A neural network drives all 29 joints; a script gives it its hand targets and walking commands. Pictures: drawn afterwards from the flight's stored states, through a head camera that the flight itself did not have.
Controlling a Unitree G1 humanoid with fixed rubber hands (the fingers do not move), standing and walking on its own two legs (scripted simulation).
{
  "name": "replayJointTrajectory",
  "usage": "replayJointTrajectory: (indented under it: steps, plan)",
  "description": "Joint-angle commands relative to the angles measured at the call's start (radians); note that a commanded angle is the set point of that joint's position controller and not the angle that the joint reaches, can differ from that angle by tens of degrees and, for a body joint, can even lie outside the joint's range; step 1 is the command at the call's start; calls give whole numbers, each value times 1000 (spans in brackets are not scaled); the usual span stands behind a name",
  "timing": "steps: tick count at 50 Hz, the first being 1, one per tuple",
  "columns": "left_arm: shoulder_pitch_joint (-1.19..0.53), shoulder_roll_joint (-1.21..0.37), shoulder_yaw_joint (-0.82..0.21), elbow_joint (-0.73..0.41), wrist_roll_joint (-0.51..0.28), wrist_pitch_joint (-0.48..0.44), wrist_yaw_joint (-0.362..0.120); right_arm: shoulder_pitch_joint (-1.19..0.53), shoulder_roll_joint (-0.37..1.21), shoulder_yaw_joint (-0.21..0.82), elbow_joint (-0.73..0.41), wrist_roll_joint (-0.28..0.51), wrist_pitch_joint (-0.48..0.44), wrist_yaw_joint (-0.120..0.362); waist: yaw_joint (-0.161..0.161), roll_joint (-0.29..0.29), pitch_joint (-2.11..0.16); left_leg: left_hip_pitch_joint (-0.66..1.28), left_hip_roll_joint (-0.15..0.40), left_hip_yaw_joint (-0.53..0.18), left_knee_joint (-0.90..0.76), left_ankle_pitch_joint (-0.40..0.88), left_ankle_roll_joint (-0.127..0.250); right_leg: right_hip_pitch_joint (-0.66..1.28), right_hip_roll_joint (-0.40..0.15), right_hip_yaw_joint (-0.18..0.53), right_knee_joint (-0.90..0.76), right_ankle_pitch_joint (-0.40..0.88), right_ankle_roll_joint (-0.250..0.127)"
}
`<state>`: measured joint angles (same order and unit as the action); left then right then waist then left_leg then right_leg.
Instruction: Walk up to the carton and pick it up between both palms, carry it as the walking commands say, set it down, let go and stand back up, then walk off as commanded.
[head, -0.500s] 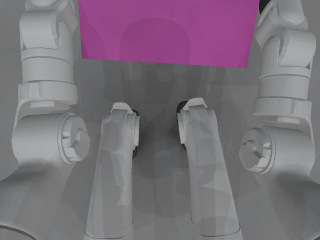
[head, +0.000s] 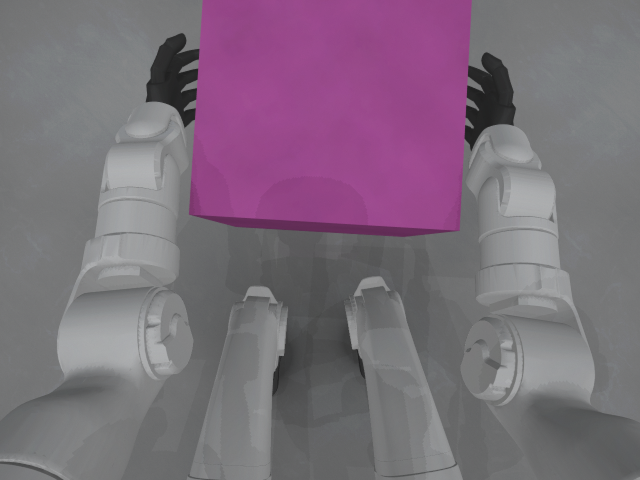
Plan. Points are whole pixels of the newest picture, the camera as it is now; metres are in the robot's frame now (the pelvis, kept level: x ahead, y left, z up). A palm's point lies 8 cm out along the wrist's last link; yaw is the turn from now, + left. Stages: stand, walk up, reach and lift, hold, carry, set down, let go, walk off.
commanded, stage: reach and lift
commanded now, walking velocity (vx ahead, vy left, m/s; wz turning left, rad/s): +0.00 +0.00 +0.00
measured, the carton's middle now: (328, 115) +0.52 -0.03 -0.14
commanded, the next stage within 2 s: none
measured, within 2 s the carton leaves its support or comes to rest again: neither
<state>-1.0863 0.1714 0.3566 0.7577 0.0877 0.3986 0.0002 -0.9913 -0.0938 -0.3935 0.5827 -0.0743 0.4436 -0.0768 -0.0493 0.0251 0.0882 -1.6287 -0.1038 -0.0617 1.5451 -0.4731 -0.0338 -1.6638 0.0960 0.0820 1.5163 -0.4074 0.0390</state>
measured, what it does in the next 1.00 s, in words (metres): rises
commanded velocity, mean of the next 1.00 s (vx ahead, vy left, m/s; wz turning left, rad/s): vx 0.00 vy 0.00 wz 0.00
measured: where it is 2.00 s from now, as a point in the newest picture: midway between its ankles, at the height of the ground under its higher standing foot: (318, 360)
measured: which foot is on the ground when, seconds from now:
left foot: down 0.00-1.00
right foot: down 0.00-1.00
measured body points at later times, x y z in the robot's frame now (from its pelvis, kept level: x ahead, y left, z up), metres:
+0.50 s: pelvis +0.07 +0.00 +0.09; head +0.26 -0.01 +0.50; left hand +0.50 +0.16 +0.02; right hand +0.46 -0.20 +0.02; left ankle +0.11 +0.12 -0.53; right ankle +0.13 -0.12 -0.53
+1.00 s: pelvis +0.09 +0.01 +0.15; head +0.22 +0.00 +0.59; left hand +0.47 +0.16 +0.10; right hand +0.44 -0.19 +0.10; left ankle +0.11 +0.12 -0.53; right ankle +0.13 -0.12 -0.53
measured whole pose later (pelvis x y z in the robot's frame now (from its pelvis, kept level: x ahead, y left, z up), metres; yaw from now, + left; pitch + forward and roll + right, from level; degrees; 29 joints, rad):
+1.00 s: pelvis +0.09 +0.01 +0.15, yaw +0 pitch +27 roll +0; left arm -0.53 -0.03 0.38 0.63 0.24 0.35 -0.05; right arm -0.46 0.08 -0.41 0.52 -0.20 0.36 0.01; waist -0.05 0.02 -0.21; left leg -0.97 -0.09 -0.12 0.85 -0.34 0.00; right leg -0.99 0.06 0.10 0.83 -0.30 0.02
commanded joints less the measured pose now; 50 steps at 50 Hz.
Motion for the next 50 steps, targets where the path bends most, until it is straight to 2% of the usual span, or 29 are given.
replayJointTrajectory:
  steps: [1,2,4,7,8,9,11,12,13,17,20,21,27,28,29,30,31,33,35,36,37,38,41,44,45,46,48,49,50]
  plan:
    - [-573,-1099,-478,0,-137,-40,-299,-695,1066,562,-59,162,-73,309,4,-44,-1264,390,-50,77,-231,121,47,647,47,-90,-194,144,3]
    - [-543,-1105,-451,43,-123,-45,-301,-691,1074,543,-32,152,-76,309,22,-41,-1180,376,-48,78,-255,96,50,628,45,-90,-213,113,1]
    - [-480,-1124,-424,70,-98,-54,-302,-626,1083,493,10,112,-83,307,19,-54,-1080,363,-41,70,-303,88,49,630,41,-88,-259,113,-6]
    - [-419,-1108,-378,69,-60,-71,-299,-536,1040,408,83,53,-93,312,-10,-20,-982,387,-34,61,-355,110,44,599,45,-92,-309,147,-17]
    - [-380,-1126,-370,84,-40,-77,-297,-516,1059,405,82,48,-99,309,11,3,-1010,403,-39,62,-362,122,43,636,42,-84,-317,170,-20]
    - [-372,-1104,-362,68,-41,-86,-297,-487,1045,391,86,40,-103,309,-14,-4,-995,415,-36,51,-375,146,50,647,42,-86,-329,203,-22]
    - [-342,-1094,-360,46,-30,-99,-293,-425,1048,383,102,26,-113,312,-3,6,-985,437,-38,51,-396,199,48,671,35,-81,-355,255,-21]
    - [-331,-1078,-359,48,-22,-102,-291,-375,1022,360,122,-2,-117,313,-28,26,-956,444,-38,46,-407,230,42,642,36,-78,-367,286,-24]
    - [-305,-1080,-367,42,-16,-107,-291,-347,1045,362,125,3,-123,314,-11,21,-982,473,-39,47,-410,263,40,678,30,-71,-378,326,-27]
    - [-237,-1104,-442,-34,-48,-128,-282,-300,1065,438,24,34,-146,325,-17,20,-1111,591,-40,21,-439,393,39,753,33,-70,-393,454,-19]
    - [-200,-1111,-475,-53,-47,-131,-278,-239,1055,462,14,31,-151,331,-20,31,-1098,631,-38,15,-466,393,36,756,30,-61,-415,445,-20]
    - [-187,-1129,-518,-115,-73,-140,-275,-225,1088,518,-34,58,-155,330,0,21,-1163,665,-38,15,-465,432,37,831,26,-60,-420,485,-18]
    - [-115,-1131,-557,-148,-69,-127,-275,-197,1058,576,-108,77,-153,334,-23,-11,-1121,737,-33,2,-536,424,38,871,29,-61,-493,455,-11]
    - [-114,-1146,-587,-181,-76,-128,-275,-182,1091,613,-138,95,-153,334,3,5,-1184,773,-35,2,-534,459,35,939,21,-50,-498,497,-13]
    - [-100,-1132,-579,-178,-76,-130,-273,-194,1064,611,-154,99,-151,335,-7,-9,-1160,792,-27,-4,-549,451,41,913,26,-54,-504,476,-9]
    - [-78,-1120,-553,-139,-42,-114,-273,-186,1050,585,-128,83,-146,339,-21,18,-1081,801,-23,-6,-570,406,39,863,22,-53,-520,418,-13]
    - [-109,-1132,-558,-157,-45,-114,-271,-168,1053,566,-74,67,-139,341,-17,36,-1022,792,-22,-4,-579,374,36,855,21,-52,-534,376,-20]
    - [-89,-1130,-541,-149,-31,-104,-274,-157,1069,562,-97,65,-131,347,-7,22,-988,812,-21,-8,-615,336,42,887,18,-45,-562,354,-22]
    - [-79,-1130,-521,-138,-22,-98,-283,-108,1059,525,-35,39,-117,350,-31,16,-928,798,-19,1,-642,325,41,912,12,-48,-594,349,-25]
    - [-65,-1127,-508,-134,-17,-94,-287,-126,1083,532,-54,48,-114,353,-4,8,-938,798,-22,3,-646,316,45,946,9,-43,-607,343,-26]
    - [-39,-1126,-488,-76,-3,-85,-291,-126,1071,513,-28,35,-107,354,-16,3,-897,803,-18,3,-658,314,49,943,4,-35,-623,340,-26]
    - [-10,-1112,-465,-68,12,-84,-294,-132,1073,520,-34,32,-104,355,4,-17,-872,813,-18,1,-674,320,52,954,1,-36,-635,338,-20]
    - [16,-1116,-462,-57,22,-72,-308,-66,1077,494,-3,6,-92,355,-23,-11,-831,839,-14,-11,-718,326,51,976,1,-39,-666,359,-20]
    - [26,-1116,-474,-73,16,-75,-311,-54,1077,495,-20,11,-95,362,-11,-2,-848,892,-8,-15,-744,380,47,1023,-3,-32,-697,403,-25]
    - [35,-1135,-496,-123,-1,-84,-310,-25,1090,516,-47,11,-105,361,-25,-18,-879,916,-11,-12,-745,449,43,1059,4,-37,-707,473,-24]
    - [37,-1127,-499,-115,4,-85,-307,-37,1087,518,-53,19,-110,359,-3,7,-872,900,-8,-9,-749,450,41,1069,-4,-31,-707,481,-25]
    - [75,-1144,-528,-129,-3,-87,-303,-3,1091,527,-66,25,-113,357,-7,8,-887,993,-1,-28,-778,496,42,1089,-1,-31,-726,503,-25]
    - [68,-1158,-538,-135,-9,-88,-303,-15,1081,531,-78,19,-121,359,-28,-6,-898,991,-2,-31,-777,508,35,1089,5,-34,-731,510,-25]
    - [67,-1159,-541,-141,-7,-89,-304,-19,1085,548,-97,30,-123,356,-3,11,-900,986,-4,-19,-788,477,38,1122,-4,-26,-749,491,-26]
